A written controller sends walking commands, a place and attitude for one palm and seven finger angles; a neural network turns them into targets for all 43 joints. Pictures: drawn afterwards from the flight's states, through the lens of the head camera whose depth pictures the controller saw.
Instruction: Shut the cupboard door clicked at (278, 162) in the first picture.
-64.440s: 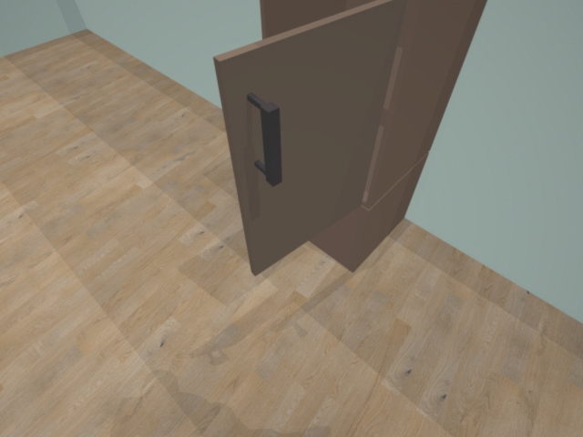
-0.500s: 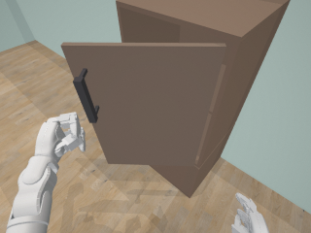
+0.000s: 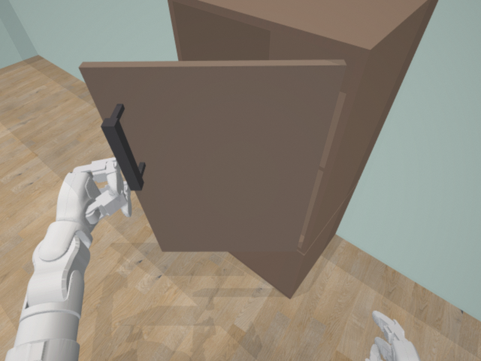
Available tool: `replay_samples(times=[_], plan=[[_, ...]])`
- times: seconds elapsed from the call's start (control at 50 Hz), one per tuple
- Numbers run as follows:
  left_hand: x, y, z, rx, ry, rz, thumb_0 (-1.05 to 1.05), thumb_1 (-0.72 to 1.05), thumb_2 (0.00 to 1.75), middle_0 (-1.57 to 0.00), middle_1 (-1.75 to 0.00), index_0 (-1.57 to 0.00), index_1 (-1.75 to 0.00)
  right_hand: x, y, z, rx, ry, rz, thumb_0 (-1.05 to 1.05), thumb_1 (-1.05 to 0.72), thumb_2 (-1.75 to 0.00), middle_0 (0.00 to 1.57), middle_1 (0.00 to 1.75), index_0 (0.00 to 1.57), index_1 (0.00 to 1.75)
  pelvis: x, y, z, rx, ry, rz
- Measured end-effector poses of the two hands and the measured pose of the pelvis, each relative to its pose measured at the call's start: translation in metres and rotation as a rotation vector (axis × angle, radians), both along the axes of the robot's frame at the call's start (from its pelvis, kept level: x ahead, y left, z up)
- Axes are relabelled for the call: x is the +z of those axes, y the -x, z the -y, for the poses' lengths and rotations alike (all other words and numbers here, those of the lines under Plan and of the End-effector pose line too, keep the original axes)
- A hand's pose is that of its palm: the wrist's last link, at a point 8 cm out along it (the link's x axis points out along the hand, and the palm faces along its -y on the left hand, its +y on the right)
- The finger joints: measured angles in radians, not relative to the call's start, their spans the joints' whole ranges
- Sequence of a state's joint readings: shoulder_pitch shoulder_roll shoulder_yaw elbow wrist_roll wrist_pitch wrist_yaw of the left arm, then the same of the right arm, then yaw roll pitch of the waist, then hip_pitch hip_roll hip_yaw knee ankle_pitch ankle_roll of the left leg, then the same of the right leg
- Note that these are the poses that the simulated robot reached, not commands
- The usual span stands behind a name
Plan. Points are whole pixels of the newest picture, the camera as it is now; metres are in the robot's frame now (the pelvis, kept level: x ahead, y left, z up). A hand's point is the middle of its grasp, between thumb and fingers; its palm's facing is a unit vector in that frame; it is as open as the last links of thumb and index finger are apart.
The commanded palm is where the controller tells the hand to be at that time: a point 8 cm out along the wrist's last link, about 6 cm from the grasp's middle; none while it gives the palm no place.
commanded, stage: bring the fist close to the handle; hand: left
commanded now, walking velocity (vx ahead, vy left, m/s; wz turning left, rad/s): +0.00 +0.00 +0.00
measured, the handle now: (128, 149) +0.44 +0.24 +0.12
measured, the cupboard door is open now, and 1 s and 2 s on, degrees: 39 34 22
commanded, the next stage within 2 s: push the door shut along its arc in 0.22 s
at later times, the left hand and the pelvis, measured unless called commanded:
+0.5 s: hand (126, 193) +0.34 +0.21 +0.12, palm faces +0.07 -1.00 -0.03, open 3.1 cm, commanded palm +0.32 +0.26 +0.12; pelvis -0.01 -0.01 +0.00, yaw +1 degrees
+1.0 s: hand (136, 163) +0.39 +0.21 +0.13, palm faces -0.06 -1.00 -0.02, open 3.1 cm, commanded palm +0.39 +0.25 +0.12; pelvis -0.01 -0.01 -0.01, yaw +1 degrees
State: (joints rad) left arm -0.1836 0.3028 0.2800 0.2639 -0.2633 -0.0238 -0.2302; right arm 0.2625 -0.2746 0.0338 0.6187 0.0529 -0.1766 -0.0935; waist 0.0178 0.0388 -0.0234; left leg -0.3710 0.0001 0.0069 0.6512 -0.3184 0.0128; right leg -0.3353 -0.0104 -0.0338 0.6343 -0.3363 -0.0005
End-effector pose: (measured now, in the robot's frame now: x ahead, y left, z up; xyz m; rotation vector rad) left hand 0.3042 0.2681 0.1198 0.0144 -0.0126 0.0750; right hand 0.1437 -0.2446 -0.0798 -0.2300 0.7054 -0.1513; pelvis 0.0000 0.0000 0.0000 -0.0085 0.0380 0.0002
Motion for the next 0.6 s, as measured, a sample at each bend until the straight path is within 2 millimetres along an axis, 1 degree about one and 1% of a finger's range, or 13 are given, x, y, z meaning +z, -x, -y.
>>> replay_samples(times=[0.08,0.18,0.22,0.32,0.4,0.5,0.6], plan=[[0.004,-0.002,0.006,-0.008,0.006,0.030,0.02,0.90,0.90,-1.30,-1.50,-1.30,-1.50,0.001,-0.003,-0.003,0.002,-0.007,0.007,0.01,-0.90,-0.90,0.20,0.30,0.20,0.30,0.000,0.000,0.000,-0.002,-0.003,0.000],[-0.001,-0.003,0.000,0.026,0.000,-0.019,0.02,0.90,0.90,-1.30,-1.50,-1.30,-1.50,0.003,-0.006,-0.005,0.001,-0.023,0.018,0.01,-0.90,-0.90,0.20,0.30,0.21,0.30,0.001,0.000,0.002,-0.004,-0.004,0.004],[0.000,-0.001,-0.001,0.034,-0.010,-0.022,0.02,0.90,0.90,-1.30,-1.50,-1.30,-1.50,0.004,-0.007,-0.006,0.003,-0.027,0.024,0.01,-0.90,-0.90,0.20,0.30,0.21,0.30,0.001,0.000,0.002,-0.004,-0.003,0.006],[0.009,0.004,0.003,0.019,-0.008,0.022,0.02,0.90,0.90,-1.30,-1.50,-1.30,-1.50,0.003,-0.010,-0.007,0.018,-0.028,0.030,0.01,-0.90,-0.90,0.20,0.30,0.21,0.30,0.001,0.000,0.003,0.001,-0.002,0.011],[0.005,0.003,0.004,0.012,-0.001,0.005,0.02,0.90,0.90,-1.30,-1.50,-1.30,-1.50,0.003,-0.011,-0.006,0.022,-0.025,0.025,0.01,-0.90,-0.90,0.20,0.30,0.21,0.30,0.001,0.002,0.005,0.006,-0.003,0.013],[-0.001,-0.008,0.003,-0.004,-0.012,-0.040,0.02,0.90,0.90,-1.30,-1.50,-1.30,-1.50,0.002,-0.007,0.000,0.015,-0.008,0.009,0.01,-0.90,-0.90,0.20,0.30,0.21,0.30,0.000,0.005,0.007,0.011,-0.002,0.012],[0.012,-0.027,0.005,-0.043,-0.015,0.011,0.02,0.90,0.90,-1.30,-1.50,-1.30,-1.50,-0.001,0.002,0.007,-0.004,0.012,-0.017,0.01,-0.90,-0.90,0.20,0.30,0.21,0.30,0.000,0.007,0.009,0.011,-0.001,0.002]])
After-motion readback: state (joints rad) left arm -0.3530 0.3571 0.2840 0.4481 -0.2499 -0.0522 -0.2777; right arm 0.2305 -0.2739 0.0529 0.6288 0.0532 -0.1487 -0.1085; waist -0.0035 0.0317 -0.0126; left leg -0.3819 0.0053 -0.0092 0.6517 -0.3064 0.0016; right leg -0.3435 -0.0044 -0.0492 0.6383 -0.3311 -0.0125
